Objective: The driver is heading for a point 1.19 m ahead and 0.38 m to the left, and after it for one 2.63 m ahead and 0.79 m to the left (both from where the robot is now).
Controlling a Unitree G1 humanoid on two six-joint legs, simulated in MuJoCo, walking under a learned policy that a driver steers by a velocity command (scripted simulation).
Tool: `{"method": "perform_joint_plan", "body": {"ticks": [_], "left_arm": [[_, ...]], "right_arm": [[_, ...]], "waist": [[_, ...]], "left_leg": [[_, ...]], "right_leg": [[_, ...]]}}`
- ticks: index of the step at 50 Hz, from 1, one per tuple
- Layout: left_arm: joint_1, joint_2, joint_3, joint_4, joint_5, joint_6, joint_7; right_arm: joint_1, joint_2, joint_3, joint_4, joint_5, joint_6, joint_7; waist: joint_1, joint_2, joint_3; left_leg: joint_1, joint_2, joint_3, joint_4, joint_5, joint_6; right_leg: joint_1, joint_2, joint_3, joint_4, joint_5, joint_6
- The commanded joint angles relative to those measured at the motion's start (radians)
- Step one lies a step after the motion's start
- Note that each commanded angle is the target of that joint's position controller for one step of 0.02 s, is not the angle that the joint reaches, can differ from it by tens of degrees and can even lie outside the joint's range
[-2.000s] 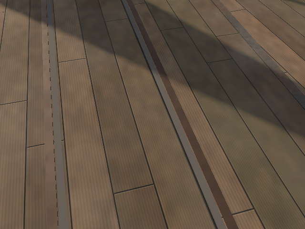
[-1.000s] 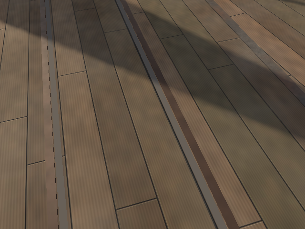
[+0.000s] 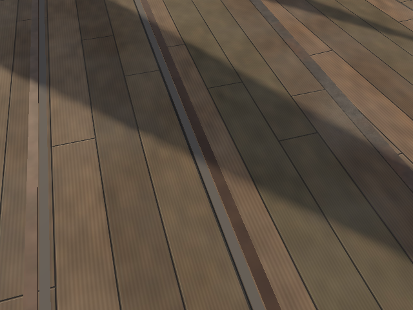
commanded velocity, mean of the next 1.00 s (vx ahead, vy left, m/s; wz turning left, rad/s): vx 0.44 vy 0.00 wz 0.21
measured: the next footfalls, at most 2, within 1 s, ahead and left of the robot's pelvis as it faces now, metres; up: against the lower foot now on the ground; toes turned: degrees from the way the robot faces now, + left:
right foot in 0.60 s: +0.43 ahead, -0.05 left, +0.00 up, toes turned +0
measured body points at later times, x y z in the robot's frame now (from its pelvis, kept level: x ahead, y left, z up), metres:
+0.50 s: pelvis +0.19 +0.02 +0.00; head +0.22 +0.04 +0.44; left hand +0.36 +0.24 -0.14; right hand +0.07 -0.18 -0.14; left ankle +0.04 +0.08 -0.74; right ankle +0.33 -0.08 -0.70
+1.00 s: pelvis +0.45 +0.03 +0.00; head +0.48 +0.04 +0.45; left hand +0.35 +0.25 -0.15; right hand +0.65 -0.15 -0.13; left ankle +0.58 +0.20 -0.69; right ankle +0.39 -0.05 -0.74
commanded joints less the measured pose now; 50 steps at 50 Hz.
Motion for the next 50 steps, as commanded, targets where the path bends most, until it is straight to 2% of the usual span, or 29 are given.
{"method": "perform_joint_plan", "body": {"ticks": [1,2,3,5,7,8,9,10,11,12,13,15,18,22,24,27,28,29,30,31,32,33,34,35,37,39,42,46,50], "left_arm": [[0.105,0.124,0.034,-0.019,0.001,-0.014,-0.002],[0.14,0.148,0.045,-0.009,0.002,-0.017,-0.002],[0.147,0.167,0.055,-0.006,0.003,-0.02,-0.002],[0.128,0.175,0.064,-0.011,0.002,-0.027,-0.003],[0.054,0.159,0.065,-0.034,-0.006,-0.033,-0.007],[0.0,0.152,0.066,-0.054,-0.007,-0.037,-0.009],[-0.058,0.109,0.053,-0.088,-0.012,-0.047,-0.016],[-0.085,0.067,0.044,-0.132,-0.007,-0.061,-0.028],[-0.116,0.138,0.06,-0.144,0.026,-0.062,-0.032],[-0.113,0.12,0.06,-0.138,0.031,-0.063,-0.038],[-0.101,0.096,0.055,-0.13,0.021,-0.067,-0.046],[-0.11,0.096,0.059,-0.132,0.019,-0.06,-0.058],[-0.157,0.088,0.059,-0.152,0.02,-0.039,-0.064],[-0.355,0.062,0.037,-0.233,0.008,-0.033,-0.067],[-0.417,0.068,0.03,-0.261,0.001,-0.033,-0.066],[-0.345,0.124,0.045,-0.262,-0.003,-0.037,-0.047],[-0.255,0.149,0.056,-0.237,-0.003,-0.043,-0.038],[-0.114,0.172,0.07,-0.195,0.0,-0.052,-0.03],[0.026,0.218,0.089,-0.159,0.017,-0.062,-0.02],[0.145,0.311,0.108,-0.152,0.042,-0.067,-0.017],[0.081,0.321,0.113,-0.166,0.033,-0.054,-0.029],[-0.059,0.244,0.098,-0.201,0.006,-0.049,-0.034],[-0.151,0.172,0.077,-0.221,-0.002,-0.058,-0.038],[-0.17,0.142,0.068,-0.212,0.003,-0.068,-0.037],[-0.124,0.109,0.057,-0.181,0.003,-0.086,-0.021],[-0.072,0.124,0.059,-0.165,0.0,-0.103,-0.018],[-0.031,0.149,0.063,-0.161,0.005,-0.111,-0.018],[0.019,0.152,0.057,-0.154,0.004,-0.113,-0.017],[0.092,0.185,0.061,-0.139,0.005,-0.108,-0.008]], "right_arm": [[-0.008,-0.046,-0.014,-0.053,-0.007,-0.021,0.009],[-0.036,-0.036,-0.013,-0.068,-0.014,-0.031,0.015],[-0.056,-0.041,-0.016,-0.083,-0.021,-0.039,0.019],[-0.053,-0.056,-0.024,-0.102,-0.016,-0.054,0.027],[0.032,-0.046,-0.029,-0.079,-0.005,-0.066,0.03],[0.135,-0.044,-0.034,-0.041,0.0,-0.071,0.027],[0.257,-0.102,-0.052,-0.012,-0.004,-0.079,0.015],[0.38,-0.21,-0.085,0.021,-0.002,-0.077,0.008],[0.366,-0.179,-0.076,0.024,-0.008,-0.066,0.004],[0.29,-0.148,-0.064,-0.001,-0.014,-0.065,0.004],[0.229,-0.136,-0.059,-0.02,-0.017,-0.068,0.005],[0.177,-0.102,-0.043,-0.031,-0.009,-0.078,0.001],[0.239,-0.088,-0.028,0.003,0.001,-0.086,-0.006],[0.239,-0.087,-0.014,0.009,0.0,-0.09,-0.008],[0.256,-0.098,-0.013,0.018,0.0,-0.092,-0.01],[0.216,-0.143,-0.02,0.014,0.0,-0.097,-0.011],[0.194,-0.155,-0.024,0.01,0.0,-0.097,-0.011],[0.166,-0.162,-0.026,0.003,0.004,-0.094,-0.008],[0.152,-0.15,-0.024,-0.009,0.01,-0.093,-0.003],[0.187,-0.077,-0.012,-0.038,0.008,-0.09,0.0],[0.296,-0.047,-0.021,-0.033,0.041,-0.073,0.0],[0.208,-0.114,-0.035,-0.051,0.014,-0.058,-0.003],[0.114,-0.115,-0.041,-0.076,0.004,-0.056,0.006],[0.088,-0.089,-0.043,-0.085,0.0,-0.051,0.011],[0.103,-0.058,-0.048,-0.087,-0.02,-0.027,0.024],[0.073,-0.045,-0.051,-0.111,-0.021,-0.008,0.033],[-0.044,-0.056,-0.055,-0.162,-0.019,0.008,0.045],[-0.203,-0.055,-0.048,-0.223,-0.014,0.004,0.061],[-0.34,-0.057,-0.039,-0.279,-0.017,0.0,0.075]], "waist": [[0.034,-0.103,0.175],[0.049,-0.146,0.165],[0.052,-0.158,0.171],[0.029,-0.141,0.171],[-0.031,-0.102,0.168],[-0.078,-0.07,0.15],[-0.135,0.069,0.137],[-0.161,0.301,0.11],[-0.124,0.179,0.143],[-0.075,0.061,0.153],[-0.042,0.018,0.138],[-0.007,0.022,0.127],[0.0,0.061,0.113],[-0.018,0.073,0.16],[-0.031,0.093,0.169],[0.026,0.107,0.106],[0.067,0.107,0.057],[0.131,0.089,-0.01],[0.186,0.063,-0.084],[0.184,-0.083,-0.219],[0.101,-0.211,-0.27],[0.067,-0.068,-0.117],[0.054,-0.027,0.0],[0.026,-0.004,0.068],[-0.015,-0.033,0.079],[-0.024,-0.043,0.075],[-0.017,-0.055,0.096],[0.01,-0.058,0.122],[0.053,-0.068,0.131]], "left_leg": [[-0.191,0.051,-0.091,0.007,-0.188,0.012],[-0.235,0.029,-0.039,0.09,-0.103,0.002],[-0.27,0.036,-0.02,0.132,-0.052,0.002],[-0.243,0.062,-0.035,0.143,-0.056,0.01],[-0.065,0.043,-0.022,0.026,-0.039,0.012],[0.117,0.031,-0.033,-0.036,-0.01,0.013],[0.299,0.146,-0.238,-0.174,-0.114,0.044],[0.456,0.353,-0.588,-0.328,-0.192,0.121],[0.428,0.423,-0.646,-0.314,-0.057,0.15],[0.374,0.4,-0.562,-0.293,0.056,0.142],[0.335,0.367,-0.487,-0.303,0.121,0.124],[0.301,0.299,-0.352,-0.333,0.247,0.088],[0.317,0.253,-0.224,-0.308,0.58,0.069],[0.218,0.204,-0.129,-0.328,0.709,0.049],[0.19,0.205,-0.137,-0.321,0.782,0.05],[0.233,0.233,-0.151,-0.199,1.06,0.048],[0.253,0.232,-0.154,-0.099,1.134,0.044],[0.227,0.214,-0.147,0.064,1.096,0.038],[0.084,0.177,-0.142,0.273,0.87,0.033],[-0.077,0.089,-0.096,0.59,0.28,0.032],[-0.32,-0.033,-0.112,0.872,-0.158,0.017],[-0.379,0.061,-0.146,0.895,-0.055,0.024],[-0.378,0.091,-0.143,0.843,0.018,0.024],[-0.348,0.121,-0.143,0.796,0.045,0.021],[-0.281,0.149,-0.141,0.737,0.057,0.008],[-0.307,0.158,-0.125,0.709,0.091,0.0],[-0.422,0.174,-0.109,0.642,0.198,-0.013],[-0.451,0.159,-0.056,0.408,0.338,-0.027],[-0.421,0.13,0.028,0.216,0.353,-0.008]], "right_leg": [[-0.033,-0.179,0.292,-0.243,-0.365,-0.133],[0.028,-0.242,0.377,-0.296,-0.379,-0.167],[0.059,-0.291,0.425,-0.32,-0.363,-0.194],[0.031,-0.313,0.428,-0.311,-0.307,-0.206],[-0.072,-0.246,0.314,-0.251,-0.21,-0.164],[-0.184,-0.188,0.234,-0.18,-0.148,-0.132],[-0.357,-0.091,0.105,0.026,-0.06,-0.083],[-0.551,0.04,-0.075,0.354,-0.084,-0.033],[-0.633,0.006,-0.037,0.528,-0.16,-0.047],[-0.627,-0.038,0.001,0.599,-0.101,-0.057],[-0.598,-0.06,0.013,0.616,-0.029,-0.058],[-0.564,-0.079,-0.003,0.58,0.062,-0.045],[-0.57,-0.056,-0.057,0.55,0.125,-0.022],[-0.489,-0.022,-0.123,0.3,0.235,-0.014],[-0.394,0.006,-0.147,0.18,0.266,-0.023],[-0.23,0.045,-0.134,0.122,0.245,-0.067],[-0.141,0.06,-0.12,0.105,0.225,-0.083],[0.015,0.061,-0.11,0.036,0.253,-0.099],[0.233,-0.028,-0.023,-0.001,0.222,-0.12],[0.416,-0.306,0.281,-0.02,0.082,-0.153],[0.473,-0.473,0.706,-0.2,-0.08,-0.274],[0.304,-0.437,0.617,-0.265,-0.248,-0.251],[0.151,-0.392,0.474,-0.306,-0.212,-0.219],[0.048,-0.348,0.349,-0.329,-0.078,-0.187],[-0.04,-0.292,0.176,-0.337,0.093,-0.145],[-0.038,-0.285,0.093,-0.352,0.184,-0.14],[-0.001,-0.269,-0.01,-0.371,0.244,-0.129],[0.046,-0.233,-0.134,-0.355,0.383,-0.107],[0.165,-0.262,-0.201,-0.326,0.523,-0.096]]}}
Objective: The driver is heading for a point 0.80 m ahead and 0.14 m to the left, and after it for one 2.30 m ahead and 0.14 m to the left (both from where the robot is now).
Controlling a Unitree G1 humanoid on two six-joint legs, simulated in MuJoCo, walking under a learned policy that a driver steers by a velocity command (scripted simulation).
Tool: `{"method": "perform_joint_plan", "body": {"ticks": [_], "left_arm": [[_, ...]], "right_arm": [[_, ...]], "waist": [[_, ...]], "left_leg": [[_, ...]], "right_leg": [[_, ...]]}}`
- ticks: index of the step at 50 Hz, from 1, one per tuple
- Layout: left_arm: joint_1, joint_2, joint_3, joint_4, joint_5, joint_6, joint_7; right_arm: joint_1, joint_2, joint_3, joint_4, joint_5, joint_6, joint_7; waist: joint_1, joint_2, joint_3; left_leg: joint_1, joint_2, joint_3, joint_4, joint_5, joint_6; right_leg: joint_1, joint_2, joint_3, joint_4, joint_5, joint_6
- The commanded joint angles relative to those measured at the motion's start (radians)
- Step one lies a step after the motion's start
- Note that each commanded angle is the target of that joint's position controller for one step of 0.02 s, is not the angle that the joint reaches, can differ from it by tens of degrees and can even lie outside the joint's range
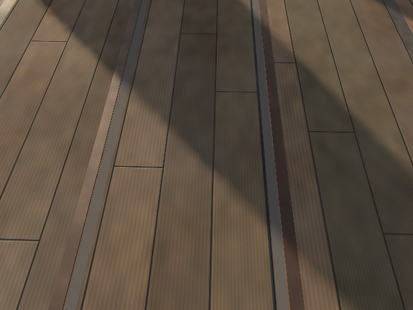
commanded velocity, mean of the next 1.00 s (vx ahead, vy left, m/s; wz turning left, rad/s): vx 0.47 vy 0.00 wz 0.40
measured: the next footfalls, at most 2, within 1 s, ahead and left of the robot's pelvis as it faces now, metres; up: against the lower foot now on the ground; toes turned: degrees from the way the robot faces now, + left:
left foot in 0.16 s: +0.24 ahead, +0.10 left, +0.00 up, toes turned +12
right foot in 0.70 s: +0.61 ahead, +0.05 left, +0.00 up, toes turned +20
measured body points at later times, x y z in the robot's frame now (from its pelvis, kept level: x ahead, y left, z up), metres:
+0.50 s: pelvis +0.28 +0.07 +0.00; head +0.31 +0.10 +0.45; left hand +0.39 +0.35 -0.11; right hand +0.34 -0.21 -0.12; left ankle +0.20 +0.09 -0.74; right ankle +0.47 -0.07 -0.67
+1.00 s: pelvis +0.56 +0.11 +0.01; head +0.59 +0.10 +0.46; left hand +0.47 +0.35 -0.12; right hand +0.76 -0.08 -0.13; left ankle +0.57 +0.26 -0.68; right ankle +0.57 +0.03 -0.74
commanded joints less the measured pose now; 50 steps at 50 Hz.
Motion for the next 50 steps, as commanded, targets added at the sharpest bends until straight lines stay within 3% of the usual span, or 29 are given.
{"method": "perform_joint_plan", "body": {"ticks": [1,4,6,7,8,9,10,11,12,13,15,17,19,24,29,31,32,34,35,36,37,38,39,40,42,45,47,50], "left_arm": [[0.051,0.132,0.022,-0.032,0.001,-0.005,0.01],[0.05,0.163,0.029,-0.03,0.005,0.013,0.02],[0.034,0.198,0.039,-0.037,0.007,0.031,0.022],[0.02,0.209,0.042,-0.049,0.003,0.041,0.017],[0.004,0.196,0.038,-0.078,0.0,0.043,0.011],[0.032,0.07,0.015,-0.158,-0.013,0.036,-0.014],[-0.115,0.157,0.031,-0.197,-0.009,0.02,-0.02],[-0.186,0.146,0.026,-0.227,-0.02,0.006,-0.025],[-0.164,0.142,0.023,-0.215,-0.019,-0.004,-0.022],[-0.15,0.142,0.025,-0.204,-0.003,0.005,-0.018],[-0.109,0.131,0.024,-0.201,0.027,0.046,-0.022],[-0.133,0.117,0.021,-0.219,0.032,0.072,-0.031],[-0.216,0.118,0.019,-0.255,0.03,0.082,-0.034],[-0.411,0.132,0.012,-0.332,0.024,0.084,-0.04],[-0.537,0.118,-0.009,-0.384,0.015,0.065,-0.053],[-0.523,0.132,-0.008,-0.392,0.011,0.056,-0.053],[-0.467,0.147,-0.003,-0.38,0.01,0.052,-0.049],[-0.255,0.194,0.018,-0.315,0.004,0.041,-0.028],[-0.107,0.217,0.029,-0.278,0.013,0.031,-0.014],[0.045,0.295,0.043,-0.268,0.034,0.028,0.001],[0.019,0.355,0.063,-0.245,0.038,0.038,-0.012],[-0.077,0.249,0.045,-0.267,0.007,0.049,-0.024],[-0.161,0.182,0.028,-0.278,-0.002,0.047,-0.027],[-0.182,0.155,0.02,-0.268,0.006,0.042,-0.03],[-0.16,0.141,0.011,-0.235,0.0,0.028,-0.026],[-0.096,0.151,0.007,-0.191,-0.011,-0.002,-0.032],[-0.085,0.16,0.004,-0.176,-0.012,0.0,-0.03],[-0.079,0.154,-0.005,-0.159,-0.013,0.018,-0.025]], "right_arm": [[-0.119,-0.017,0.007,-0.093,-0.003,-0.012,0.012],[-0.097,-0.042,-0.005,-0.101,-0.009,-0.012,0.008],[0.038,-0.077,-0.023,-0.067,-0.011,-0.014,-0.001],[0.165,-0.104,-0.039,-0.028,-0.015,-0.023,-0.008],[0.305,-0.181,-0.068,0.008,-0.029,-0.029,-0.022],[0.282,-0.298,-0.092,-0.01,-0.028,-0.027,-0.032],[0.329,-0.291,-0.09,-0.017,-0.004,-0.011,-0.036],[0.265,-0.262,-0.08,-0.008,0.004,-0.008,-0.045],[0.216,-0.21,-0.067,-0.011,0.012,-0.014,-0.046],[0.17,-0.179,-0.058,-0.019,0.017,-0.022,-0.049],[0.151,-0.145,-0.043,-0.026,0.031,-0.044,-0.052],[0.188,-0.171,-0.045,-0.017,0.038,-0.061,-0.05],[0.235,-0.191,-0.049,-0.012,0.035,-0.065,-0.049],[0.347,-0.196,-0.046,-0.006,0.031,-0.059,-0.049],[0.416,-0.179,-0.032,0.008,0.019,-0.062,-0.063],[0.403,-0.195,-0.032,0.009,0.014,-0.067,-0.07],[0.374,-0.209,-0.033,0.004,0.013,-0.07,-0.072],[0.342,-0.236,-0.038,0.005,0.006,-0.075,-0.069],[0.33,-0.228,-0.035,0.001,0.01,-0.077,-0.064],[0.364,-0.151,-0.016,-0.031,0.011,-0.081,-0.06],[0.539,-0.099,-0.011,-0.014,0.054,-0.073,-0.056],[0.448,-0.176,-0.017,0.001,0.013,-0.064,-0.062],[0.339,-0.176,-0.017,-0.021,0.009,-0.064,-0.054],[0.292,-0.157,-0.011,-0.035,0.009,-0.064,-0.048],[0.291,-0.134,-0.005,-0.037,-0.004,-0.046,-0.036],[0.297,-0.108,0.001,-0.027,-0.009,-0.031,-0.035],[0.25,-0.094,0.009,-0.037,-0.008,-0.029,-0.034],[0.143,-0.065,0.029,-0.057,0.0,-0.027,-0.032]], "waist": [[0.011,-0.083,0.064],[-0.018,-0.115,0.026],[-0.079,-0.14,-0.055],[-0.135,-0.118,-0.128],[-0.201,-0.04,-0.218],[-0.115,0.205,-0.285],[-0.169,0.032,-0.308],[-0.136,0.006,-0.161],[-0.09,-0.045,-0.094],[-0.05,-0.065,-0.062],[-0.006,-0.042,-0.074],[0.001,-0.03,-0.064],[-0.022,-0.007,-0.04],[-0.092,0.033,-0.016],[-0.139,0.05,0.006],[-0.118,0.059,0.01],[-0.085,0.064,0.0],[0.007,0.059,-0.098],[0.08,0.03,-0.182],[0.106,-0.104,-0.33],[0.002,-0.361,-0.392],[-0.011,-0.131,-0.24],[-0.018,-0.051,-0.108],[-0.029,-0.022,-0.063],[-0.058,-0.083,-0.038],[-0.076,-0.088,-0.061],[-0.076,-0.106,-0.067],[-0.054,-0.135,-0.068]], "left_leg": [[0.016,-0.033,0.073,-0.11,-0.009,0.019],[0.11,-0.104,0.121,-0.16,-0.145,0.069],[0.26,-0.175,0.138,-0.188,-0.246,0.112],[0.428,-0.204,0.123,-0.266,-0.223,0.138],[0.672,-0.096,-0.053,-0.331,-0.29,0.185],[0.996,0.215,-0.594,-0.383,-0.285,0.343],[0.986,0.239,-0.765,-0.51,-0.298,0.344],[0.873,0.218,-0.599,-0.531,-0.214,0.305],[0.746,0.178,-0.503,-0.545,-0.073,0.263],[0.656,0.124,-0.417,-0.551,0.041,0.23],[0.569,0.064,-0.332,-0.566,0.162,0.213],[0.539,0.032,-0.298,-0.575,0.222,0.209],[0.532,0.012,-0.292,-0.589,0.219,0.19],[0.626,-0.001,-0.328,-0.576,0.231,0.145],[0.726,0.017,-0.322,-0.551,0.32,0.131],[0.741,0.043,-0.328,-0.535,0.382,0.114],[0.732,0.046,-0.316,-0.504,0.466,0.094],[0.74,0.016,-0.283,-0.285,0.705,0.063],[0.645,-0.025,-0.251,-0.084,0.589,0.05],[0.486,-0.097,-0.197,0.225,0.188,0.038],[0.183,-0.268,-0.154,0.499,-0.529,0.0],[0.093,-0.184,-0.202,0.542,-0.445,0.013],[0.092,-0.148,-0.19,0.495,-0.351,0.01],[0.108,-0.12,-0.178,0.45,-0.312,0.007],[0.165,-0.089,-0.153,0.379,-0.298,-0.01],[0.176,-0.1,-0.113,0.321,-0.294,-0.043],[0.154,-0.093,-0.077,0.232,-0.241,-0.059],[0.207,-0.09,-0.023,0.025,-0.138,-0.072]], "right_leg": [[-0.003,-0.291,0.066,-0.07,0.515,-0.082],[0.088,-0.309,0.016,0.067,0.88,-0.071],[0.106,-0.316,0.001,0.296,1.067,-0.068],[0.045,-0.308,-0.009,0.496,0.981,-0.053],[-0.16,-0.281,-0.011,0.784,0.69,-0.02],[-0.653,-0.077,0.043,1.155,-0.254,0.044],[-0.771,-0.042,0.27,1.226,-0.225,0.043],[-0.83,-0.102,0.296,1.173,-0.099,0.03],[-0.772,-0.135,0.296,1.073,-0.03,0.026],[-0.709,-0.155,0.302,1.01,-0.014,0.033],[-0.613,-0.165,0.307,0.94,-0.014,0.06],[-0.624,-0.159,0.29,0.88,0.006,0.084],[-0.676,-0.155,0.276,0.806,0.081,0.099],[-0.772,-0.123,0.277,0.607,0.239,0.101],[-0.735,-0.079,0.243,0.407,0.299,0.058],[-0.649,-0.062,0.246,0.336,0.277,0.023],[-0.56,-0.045,0.245,0.302,0.242,0.002],[-0.32,0.017,0.224,0.255,0.168,-0.037],[-0.11,-0.041,0.269,0.224,0.197,-0.065],[0.11,-0.286,0.544,0.242,0.104,-0.109],[0.271,-0.476,1.031,0.084,0.086,-0.254],[0.13,-0.421,1.006,0.032,-0.076,-0.223],[-0.019,-0.376,0.821,0.014,-0.047,-0.201],[-0.097,-0.327,0.71,-0.006,0.07,-0.179],[-0.182,-0.268,0.556,-0.029,0.317,-0.15],[-0.173,-0.254,0.421,-0.001,0.826,-0.164],[-0.162,-0.227,0.348,0.006,0.945,-0.155],[-0.179,-0.175,0.268,0.015,0.959,-0.121]]}}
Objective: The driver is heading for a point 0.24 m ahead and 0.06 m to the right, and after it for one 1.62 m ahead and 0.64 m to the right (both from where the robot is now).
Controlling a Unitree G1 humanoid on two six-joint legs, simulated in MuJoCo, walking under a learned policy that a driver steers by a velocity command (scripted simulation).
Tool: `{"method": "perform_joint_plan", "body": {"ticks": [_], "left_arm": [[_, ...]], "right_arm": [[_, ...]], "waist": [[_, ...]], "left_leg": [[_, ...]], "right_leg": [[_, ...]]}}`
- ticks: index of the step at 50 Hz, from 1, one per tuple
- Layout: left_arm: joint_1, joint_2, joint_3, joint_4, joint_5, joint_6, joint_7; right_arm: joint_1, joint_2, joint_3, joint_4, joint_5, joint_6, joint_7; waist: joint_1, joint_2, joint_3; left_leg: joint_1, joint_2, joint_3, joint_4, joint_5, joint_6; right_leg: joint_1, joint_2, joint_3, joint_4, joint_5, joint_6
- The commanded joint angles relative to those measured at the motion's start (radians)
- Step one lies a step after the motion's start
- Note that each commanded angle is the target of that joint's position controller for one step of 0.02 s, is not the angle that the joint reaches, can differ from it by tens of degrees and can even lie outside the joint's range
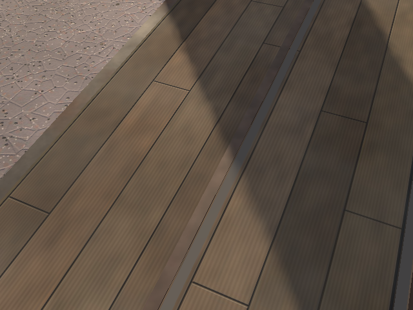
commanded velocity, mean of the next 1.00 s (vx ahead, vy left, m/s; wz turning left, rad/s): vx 0.06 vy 0.00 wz -0.44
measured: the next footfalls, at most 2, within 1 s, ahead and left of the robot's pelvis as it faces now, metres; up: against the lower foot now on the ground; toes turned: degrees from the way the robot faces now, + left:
left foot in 0.18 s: +0.20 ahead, +0.10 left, +0.00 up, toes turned -3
right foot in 0.62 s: +0.07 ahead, -0.09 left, +0.00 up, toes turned -21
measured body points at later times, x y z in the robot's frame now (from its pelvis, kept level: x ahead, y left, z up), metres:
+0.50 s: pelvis +0.07 +0.02 -0.01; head +0.10 +0.02 +0.44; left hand +0.23 +0.26 -0.14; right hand +0.12 -0.26 -0.13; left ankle +0.16 +0.10 -0.75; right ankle +0.05 -0.09 -0.71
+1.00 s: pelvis +0.05 +0.00 -0.01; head +0.08 -0.02 +0.44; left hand +0.29 +0.20 -0.11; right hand +0.04 -0.30 -0.12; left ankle +0.12 +0.12 -0.71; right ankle +0.03 -0.08 -0.75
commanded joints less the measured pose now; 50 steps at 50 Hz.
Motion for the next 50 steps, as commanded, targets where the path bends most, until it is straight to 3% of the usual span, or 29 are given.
{"method": "perform_joint_plan", "body": {"ticks": [1,6,8,9,10,11,12,13,14,15,18,22,27,29,30,31,32,33,34,35,37,39,44,50], "left_arm": [[0.0,0.115,0.015,-0.036,-0.004,-0.004,0.006],[0.027,0.156,0.027,-0.019,-0.004,0.023,0.017],[-0.008,0.163,0.034,-0.029,-0.013,0.033,0.023],[-0.006,0.145,0.031,-0.048,-0.021,0.03,0.023],[0.045,0.077,0.017,-0.086,-0.032,0.028,0.028],[0.113,0.076,0.023,-0.068,-0.03,0.056,0.039],[0.078,0.132,0.041,-0.056,-0.005,0.078,0.041],[0.025,0.127,0.048,-0.064,0.01,0.091,0.034],[0.0,0.114,0.05,-0.072,0.012,0.102,0.028],[-0.009,0.11,0.053,-0.077,0.017,0.116,0.022],[0.007,0.094,0.055,-0.083,0.014,0.146,0.015],[-0.07,0.082,0.046,-0.134,0.015,0.167,-0.004],[-0.117,0.105,0.047,-0.191,0.004,0.164,-0.022],[-0.063,0.103,0.048,-0.188,0.003,0.152,-0.024],[-0.033,0.124,0.054,-0.178,0.007,0.141,-0.02],[-0.03,0.208,0.07,-0.192,0.018,0.129,-0.007],[-0.025,0.345,0.103,-0.212,0.021,0.129,0.002],[-0.013,0.297,0.101,-0.2,0.024,0.129,0.015],[-0.073,0.249,0.085,-0.208,0.015,0.129,0.022],[-0.144,0.225,0.078,-0.225,0.013,0.13,0.022],[-0.175,0.19,0.069,-0.248,0.0,0.122,0.019],[-0.132,0.193,0.071,-0.244,-0.007,0.114,0.014],[-0.057,0.216,0.083,-0.238,0.001,0.117,0.02],[-0.096,0.241,0.093,-0.261,0.011,0.126,0.008]], "right_arm": [[0.025,-0.007,0.013,-0.027,0.005,0.001,0.0],[-0.013,-0.048,0.008,-0.028,0.012,-0.006,-0.03],[0.061,-0.066,0.0,-0.006,0.01,-0.022,-0.044],[0.12,-0.119,-0.014,0.006,-0.004,-0.035,-0.054],[0.176,-0.2,-0.031,-0.006,-0.011,-0.037,-0.059],[0.183,-0.195,-0.039,-0.01,0.027,-0.014,-0.053],[0.153,-0.147,-0.03,-0.029,0.036,-0.002,-0.052],[0.082,-0.098,-0.016,-0.046,0.03,0.004,-0.057],[0.019,-0.071,-0.007,-0.059,0.023,0.01,-0.065],[-0.008,-0.068,-0.006,-0.064,0.018,0.014,-0.073],[-0.012,-0.077,-0.011,-0.069,0.008,0.017,-0.076],[-0.014,-0.105,-0.022,-0.07,0.004,0.021,-0.07],[0.002,-0.161,-0.045,-0.069,-0.001,0.038,-0.049],[-0.01,-0.179,-0.054,-0.069,0.008,0.048,-0.047],[0.019,-0.165,-0.057,-0.058,0.006,0.056,-0.043],[0.058,-0.099,-0.047,-0.068,0.003,0.066,-0.032],[-0.029,-0.079,-0.036,-0.136,0.01,0.077,-0.047],[-0.08,-0.098,-0.037,-0.142,0.006,0.085,-0.05],[-0.055,-0.094,-0.039,-0.13,0.02,0.084,-0.043],[-0.025,-0.102,-0.042,-0.111,0.025,0.075,-0.038],[0.025,-0.123,-0.052,-0.085,0.0,0.068,-0.03],[0.02,-0.108,-0.049,-0.094,0.007,0.07,-0.027],[-0.039,-0.099,-0.038,-0.136,0.015,0.078,-0.037],[-0.025,-0.105,-0.028,-0.168,0.029,0.065,-0.046]], "waist": [[-0.025,-0.158,-0.077],[-0.009,-0.154,-0.075],[-0.054,-0.124,-0.074],[-0.065,-0.052,-0.127],[-0.047,0.123,-0.238],[-0.06,0.207,-0.327],[-0.052,0.084,-0.265],[-0.032,0.038,-0.181],[-0.007,0.042,-0.118],[0.008,0.07,-0.088],[0.018,0.068,-0.109],[-0.003,0.092,-0.112],[-0.027,0.1,-0.131],[0.009,0.068,-0.134],[0.017,-0.01,-0.11],[0.003,-0.264,-0.071],[0.032,-0.37,0.012],[0.036,-0.228,0.016],[-0.008,-0.188,0.011],[-0.042,-0.166,0.001],[-0.048,-0.166,-0.074],[-0.035,-0.128,-0.111],[0.015,-0.167,-0.098],[0.01,-0.174,-0.118]], "left_leg": [[0.137,-0.014,0.078,-0.161,0.105,-0.016],[0.191,-0.047,0.057,-0.323,0.084,-0.003],[0.315,-0.041,0.041,-0.501,0.189,0.018],[0.471,0.062,-0.038,-0.518,0.448,0.041],[0.672,0.317,-0.224,-0.454,0.92,0.131],[0.686,0.439,-0.346,-0.473,1.006,0.277],[0.606,0.406,-0.307,-0.525,0.813,0.297],[0.508,0.351,-0.238,-0.574,0.626,0.266],[0.417,0.304,-0.169,-0.623,0.496,0.229],[0.354,0.267,-0.112,-0.652,0.415,0.208],[0.309,0.241,-0.018,-0.662,0.349,0.212],[0.316,0.257,0.025,-0.673,0.155,0.203],[0.326,0.302,0.046,-0.627,0.073,0.178],[0.278,0.29,0.094,-0.55,0.048,0.117],[0.218,0.257,0.142,-0.453,-0.019,0.051],[0.06,0.137,0.244,-0.192,-0.236,-0.035],[-0.094,-0.024,0.157,-0.051,-0.41,-0.071],[-0.067,0.009,0.049,0.083,-0.348,-0.065],[-0.048,0.014,0.018,0.103,-0.251,-0.057],[-0.035,0.012,0.008,0.097,-0.173,-0.049],[-0.015,-0.007,0.021,0.149,-0.121,-0.048],[-0.021,-0.013,0.014,0.149,-0.123,-0.058],[-0.034,-0.023,-0.005,-0.013,-0.164,-0.07],[0.141,-0.064,-0.003,-0.186,-0.204,-0.041]], "right_leg": [[-0.024,-0.2,0.053,-0.013,0.845,-0.085],[0.039,-0.234,0.163,0.111,0.763,-0.09],[0.011,-0.213,0.205,0.213,0.611,-0.056],[-0.069,-0.167,0.195,0.326,0.456,-0.024],[-0.22,-0.068,0.121,0.541,-0.05,0.009],[-0.312,0.035,0.055,0.742,-0.533,0.021],[-0.359,0.0,0.078,0.877,-0.521,0.029],[-0.381,-0.033,0.093,0.902,-0.443,0.04],[-0.375,-0.06,0.097,0.885,-0.381,0.057],[-0.354,-0.073,0.091,0.873,-0.331,0.075],[-0.318,-0.062,0.057,0.858,-0.271,0.102],[-0.297,-0.089,0.037,0.675,-0.239,0.096],[-0.193,-0.077,-0.018,0.479,-0.27,0.058],[-0.074,-0.055,-0.038,0.296,-0.182,0.026],[-0.017,-0.065,0.03,0.158,-0.126,0.007],[0.014,-0.284,0.355,-0.034,-0.115,-0.039],[-0.098,-0.467,0.619,-0.077,0.096,-0.179],[-0.123,-0.423,0.537,-0.057,0.117,-0.202],[-0.142,-0.35,0.443,-0.04,0.088,-0.174],[-0.128,-0.281,0.377,-0.028,0.082,-0.135],[-0.053,-0.233,0.326,0.016,0.256,-0.129],[0.007,-0.236,0.337,0.04,0.335,-0.139],[0.072,-0.247,0.427,0.058,0.278,-0.167],[-0.014,-0.228,0.509,0.102,0.327,-0.157]]}}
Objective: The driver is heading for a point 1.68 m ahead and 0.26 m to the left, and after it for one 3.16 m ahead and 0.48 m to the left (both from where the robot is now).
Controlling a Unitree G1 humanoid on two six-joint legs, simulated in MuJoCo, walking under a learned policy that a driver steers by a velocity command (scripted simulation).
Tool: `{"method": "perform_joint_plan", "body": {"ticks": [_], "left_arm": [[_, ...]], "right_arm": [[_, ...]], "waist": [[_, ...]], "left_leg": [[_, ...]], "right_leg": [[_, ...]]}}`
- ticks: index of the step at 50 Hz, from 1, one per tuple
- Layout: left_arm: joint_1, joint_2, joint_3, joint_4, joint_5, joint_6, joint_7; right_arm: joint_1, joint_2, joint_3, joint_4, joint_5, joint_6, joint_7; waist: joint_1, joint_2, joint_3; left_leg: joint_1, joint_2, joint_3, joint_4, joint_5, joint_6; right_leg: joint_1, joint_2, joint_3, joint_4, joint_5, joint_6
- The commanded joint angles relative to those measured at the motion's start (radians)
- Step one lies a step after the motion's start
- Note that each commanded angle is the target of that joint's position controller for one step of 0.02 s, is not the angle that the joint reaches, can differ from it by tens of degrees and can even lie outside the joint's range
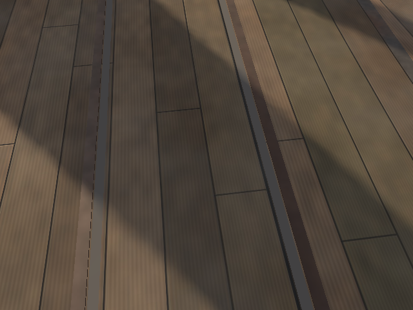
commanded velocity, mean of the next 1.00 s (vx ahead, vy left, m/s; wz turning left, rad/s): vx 0.10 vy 0.00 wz -0.13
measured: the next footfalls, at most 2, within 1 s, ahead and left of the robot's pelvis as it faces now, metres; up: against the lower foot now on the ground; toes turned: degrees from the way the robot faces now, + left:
left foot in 0.10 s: +0.05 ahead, +0.12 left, +0.00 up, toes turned -5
right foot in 0.42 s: -0.01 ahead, -0.09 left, +0.00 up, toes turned -1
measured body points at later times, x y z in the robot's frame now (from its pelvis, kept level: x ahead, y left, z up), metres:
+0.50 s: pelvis -0.02 +0.02 +0.00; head +0.00 +0.01 +0.45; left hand +0.11 +0.26 -0.13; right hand +0.07 -0.24 -0.13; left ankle +0.01 +0.12 -0.74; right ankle -0.05 -0.09 -0.74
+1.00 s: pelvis +0.06 +0.05 +0.00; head +0.07 +0.06 +0.45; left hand +0.14 +0.30 -0.14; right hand +0.04 -0.22 -0.12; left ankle +0.04 +0.12 -0.74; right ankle -0.01 -0.08 -0.68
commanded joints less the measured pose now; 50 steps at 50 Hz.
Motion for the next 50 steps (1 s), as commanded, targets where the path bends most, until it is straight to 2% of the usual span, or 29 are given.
{"method": "perform_joint_plan", "body": {"ticks": [1,4,5,6,7,8,9,10,13,17,19,21,22,23,24,27,30,31,33,35,38,41,43,44,45,46,47,49,50], "left_arm": [[0.0,0.163,0.044,-0.06,0.004,-0.005,-0.003],[-0.058,0.135,0.033,-0.064,-0.012,-0.002,0.001],[-0.035,0.088,0.018,-0.07,-0.014,-0.006,0.004],[0.036,0.023,0.0,-0.074,-0.012,-0.011,0.008],[0.006,0.114,0.024,-0.066,0.01,-0.004,0.014],[0.004,0.133,0.032,-0.051,0.009,0.0,0.014],[0.013,0.12,0.03,-0.028,0.005,0.003,0.008],[0.028,0.111,0.028,-0.015,0.001,0.006,0.002],[0.013,0.074,0.011,0.001,-0.002,0.011,-0.008],[-0.041,0.038,-0.016,0.01,-0.012,0.018,0.002],[-0.012,0.036,-0.021,0.036,-0.017,0.012,0.01],[0.003,0.063,-0.024,0.055,0.0,-0.008,0.022],[0.006,0.112,-0.022,0.05,0.016,-0.022,0.029],[-0.067,0.108,-0.025,0.066,-0.001,-0.027,0.026],[-0.098,0.06,-0.038,0.058,-0.002,-0.035,0.019],[-0.05,0.067,-0.043,0.104,-0.003,-0.047,0.029],[-0.032,0.06,-0.047,0.142,-0.006,-0.05,0.033],[-0.019,0.059,-0.048,0.157,-0.004,-0.049,0.033],[0.01,0.107,-0.028,0.177,0.0,-0.036,0.031],[0.047,0.145,-0.012,0.188,0.002,-0.029,0.026],[0.038,0.127,-0.006,0.193,0.008,-0.047,0.021],[0.0,0.125,0.001,0.198,-0.003,-0.071,0.013],[-0.047,0.113,0.002,0.192,-0.008,-0.075,0.01],[-0.065,0.07,-0.01,0.18,0.001,-0.082,0.008],[-0.081,-0.022,-0.037,0.142,-0.005,-0.092,0.0],[-0.097,0.057,-0.019,0.136,0.015,-0.092,-0.001],[-0.089,0.071,-0.014,0.145,0.017,-0.095,-0.009],[-0.046,0.047,-0.02,0.183,0.01,-0.103,-0.026],[-0.036,0.04,-0.022,0.197,0.019,-0.1,-0.028]], "right_arm": [[0.016,-0.081,-0.012,-0.078,0.01,-0.021,-0.008],[0.103,-0.067,-0.005,-0.062,0.004,-0.035,-0.02],[0.093,-0.122,-0.014,-0.072,-0.013,-0.043,-0.028],[0.025,-0.189,-0.016,-0.11,-0.016,-0.043,-0.028],[0.045,-0.208,-0.028,-0.093,-0.02,-0.041,-0.017],[0.023,-0.146,-0.012,-0.094,-0.01,-0.044,-0.008],[-0.032,-0.104,-0.001,-0.095,-0.004,-0.047,-0.003],[-0.061,-0.093,0.003,-0.102,-0.009,-0.048,-0.003],[-0.013,-0.088,0.007,-0.077,-0.006,-0.053,-0.009],[0.045,-0.11,0.0,-0.037,-0.01,-0.045,0.001],[0.047,-0.121,-0.005,-0.021,-0.006,-0.036,0.005],[0.063,-0.103,-0.002,-0.012,-0.002,-0.04,0.006],[0.07,-0.076,0.005,-0.025,-0.002,-0.048,0.012],[0.073,-0.034,0.016,-0.012,0.009,-0.044,0.014],[0.048,-0.067,0.012,0.009,-0.001,-0.041,0.01],[0.041,-0.088,0.001,0.048,-0.002,-0.041,0.013],[0.062,-0.072,0.008,0.094,0.001,-0.046,0.011],[0.071,-0.067,0.009,0.112,-0.001,-0.045,0.011],[0.062,-0.074,0.002,0.121,-0.01,-0.039,0.015],[0.02,-0.056,0.004,0.103,-0.021,-0.038,0.025],[0.008,-0.063,0.0,0.088,-0.019,-0.062,0.034],[0.054,-0.057,-0.002,0.1,-0.011,-0.087,0.044],[0.217,-0.048,-0.009,0.169,-0.008,-0.096,0.037],[0.325,-0.089,-0.022,0.204,-0.015,-0.104,0.027],[0.437,-0.193,-0.044,0.215,-0.021,-0.112,0.019],[0.426,-0.194,-0.044,0.232,-0.018,-0.104,0.024],[0.321,-0.151,-0.032,0.202,-0.017,-0.104,0.027],[0.22,-0.094,-0.013,0.171,-0.012,-0.121,0.028],[0.223,-0.072,-0.004,0.178,-0.01,-0.13,0.023]], "waist": [[-0.001,-0.134,-0.109],[-0.061,-0.105,-0.112],[-0.039,0.015,-0.109],[0.01,0.205,-0.109],[-0.027,0.214,-0.085],[-0.007,0.128,-0.057],[0.016,0.104,-0.027],[0.026,0.127,-0.035],[-0.004,0.147,-0.06],[-0.05,0.185,-0.076],[-0.029,0.178,-0.073],[-0.02,0.114,-0.091],[-0.04,0.009,-0.123],[-0.084,-0.138,-0.067],[-0.061,-0.098,-0.046],[-0.038,-0.077,-0.017],[-0.037,-0.049,-0.015],[-0.034,-0.046,-0.032],[-0.017,-0.091,0.013],[0.011,-0.147,0.11],[0.004,-0.131,0.128],[-0.035,-0.112,0.087],[-0.112,-0.064,0.05],[-0.153,0.037,0.028],[-0.184,0.286,-0.03],[-0.15,0.215,0.044],[-0.085,0.101,0.109],[-0.031,0.052,0.096],[-0.026,0.054,0.078]], "left_leg": [[0.023,-0.019,0.01,-0.097,-0.014,0.02],[0.256,-0.01,0.016,-0.422,0.18,0.049],[0.322,0.139,-0.134,-0.53,0.154,0.08],[0.374,0.373,-0.398,-0.59,0.293,0.155],[0.219,0.425,-0.431,-0.552,0.403,0.274],[0.185,0.372,-0.369,-0.552,0.409,0.282],[0.155,0.3,-0.269,-0.543,0.409,0.249],[0.17,0.244,-0.199,-0.532,0.438,0.218],[0.27,0.207,-0.128,-0.486,0.582,0.214],[0.319,0.207,-0.139,-0.444,0.568,0.221],[0.302,0.194,-0.141,-0.408,0.587,0.204],[0.203,0.183,-0.143,-0.388,0.527,0.128],[0.141,0.142,-0.099,-0.339,0.418,0.09],[0.223,0.066,-0.034,-0.428,0.226,0.071],[0.268,0.068,-0.036,-0.43,0.235,0.06],[0.289,0.085,-0.048,-0.426,0.332,0.067],[0.271,0.092,-0.053,-0.447,0.33,0.063],[0.274,0.077,-0.04,-0.442,0.246,0.062],[0.178,0.008,0.022,-0.334,-0.012,0.075],[0.019,-0.019,0.085,-0.198,-0.06,0.081],[-0.079,0.045,0.057,-0.065,-0.037,0.099],[0.064,0.038,0.086,-0.203,0.029,0.113],[0.377,-0.019,0.13,-0.369,0.129,0.112],[0.535,0.062,-0.005,-0.449,0.041,0.122],[0.631,0.324,-0.45,-0.66,-0.315,0.196],[0.515,0.415,-0.634,-0.722,-0.413,0.261],[0.438,0.389,-0.556,-0.709,-0.384,0.261],[0.399,0.291,-0.352,-0.708,-0.075,0.211],[0.409,0.259,-0.259,-0.69,0.163,0.197]], "right_leg": [[0.125,-0.268,0.303,-0.063,0.373,-0.157],[0.014,-0.2,0.287,-0.005,0.265,-0.065],[-0.069,-0.133,0.223,0.084,0.062,-0.007],[-0.196,0.029,0.051,0.246,-0.279,0.042],[-0.167,0.034,-0.011,0.413,-0.407,0.054],[-0.145,0.012,0.024,0.498,-0.356,0.057],[-0.126,0.003,0.021,0.538,-0.289,0.066],[-0.12,0.007,0.008,0.556,-0.251,0.076],[-0.118,-0.003,-0.027,0.462,-0.245,0.106],[-0.012,-0.042,-0.114,0.175,-0.276,0.101],[0.071,-0.04,-0.145,-0.019,-0.149,0.082],[0.242,-0.111,-0.053,-0.183,0.078,0.053],[0.306,-0.241,0.079,-0.173,0.18,0.029],[0.126,-0.274,0.093,-0.135,0.217,-0.016],[0.095,-0.246,0.08,-0.144,0.133,-0.009],[0.079,-0.194,0.04,-0.155,0.078,0.016],[0.106,-0.187,0.028,-0.154,0.076,0.015],[0.111,-0.181,0.03,-0.17,-0.046,0.006],[0.08,-0.189,0.09,-0.206,-0.42,-0.047],[0.06,-0.302,0.245,-0.311,-0.657,-0.125],[0.102,-0.382,0.316,-0.358,-0.54,-0.181],[0.086,-0.321,0.181,-0.309,-0.362,-0.15],[-0.084,-0.241,0.075,-0.187,-0.338,-0.109],[-0.214,-0.18,-0.001,-0.015,-0.303,-0.078],[-0.37,-0.049,-0.157,0.329,-0.306,-0.026],[-0.446,-0.045,-0.114,0.497,-0.35,-0.037],[-0.456,-0.108,-0.071,0.573,-0.256,-0.05],[-0.397,-0.16,-0.092,0.562,-0.102,-0.035],[-0.37,-0.166,-0.117,0.555,-0.063,-0.016]]}}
